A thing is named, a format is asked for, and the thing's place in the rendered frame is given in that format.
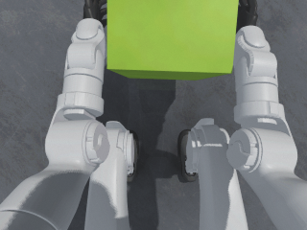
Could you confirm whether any robot right foot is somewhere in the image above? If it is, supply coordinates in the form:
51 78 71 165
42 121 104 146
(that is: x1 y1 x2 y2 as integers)
177 129 198 182

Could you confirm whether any robot left upper arm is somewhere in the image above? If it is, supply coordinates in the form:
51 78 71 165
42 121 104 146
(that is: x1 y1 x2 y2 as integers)
0 119 110 230

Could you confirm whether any robot right upper arm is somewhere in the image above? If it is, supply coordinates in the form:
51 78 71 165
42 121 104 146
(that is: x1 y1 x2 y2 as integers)
226 126 307 230

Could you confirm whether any right robot forearm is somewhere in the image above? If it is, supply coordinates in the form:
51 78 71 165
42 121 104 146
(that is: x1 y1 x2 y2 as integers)
233 25 295 142

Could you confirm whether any robot left hand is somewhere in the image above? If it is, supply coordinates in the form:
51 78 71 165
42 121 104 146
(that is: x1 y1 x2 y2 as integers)
83 0 107 28

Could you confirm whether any left robot forearm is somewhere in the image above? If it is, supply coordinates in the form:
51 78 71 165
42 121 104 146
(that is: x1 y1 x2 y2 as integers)
45 18 107 156

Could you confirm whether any carton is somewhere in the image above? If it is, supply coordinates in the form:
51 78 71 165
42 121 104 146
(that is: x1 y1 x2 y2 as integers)
106 0 239 81

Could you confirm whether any robot right hand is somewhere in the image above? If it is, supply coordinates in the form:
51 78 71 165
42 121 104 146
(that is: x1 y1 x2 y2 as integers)
236 0 258 34

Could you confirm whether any left robot shin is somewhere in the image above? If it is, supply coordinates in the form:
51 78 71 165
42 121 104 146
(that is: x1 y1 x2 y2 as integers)
106 121 134 174

